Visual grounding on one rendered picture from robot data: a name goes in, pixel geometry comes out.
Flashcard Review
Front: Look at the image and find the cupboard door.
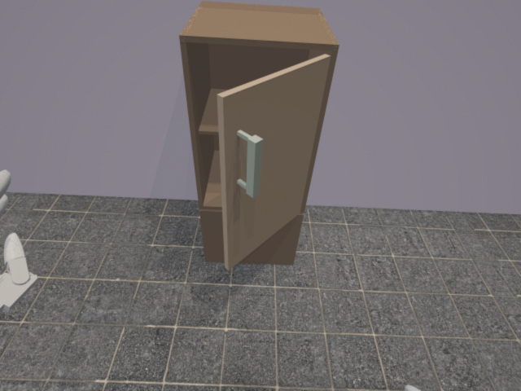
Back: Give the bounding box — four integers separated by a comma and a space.
217, 54, 331, 270

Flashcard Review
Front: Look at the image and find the handle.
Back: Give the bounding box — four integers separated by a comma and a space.
237, 130, 263, 198

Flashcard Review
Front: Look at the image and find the left robot hand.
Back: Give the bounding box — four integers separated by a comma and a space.
0, 170, 37, 313

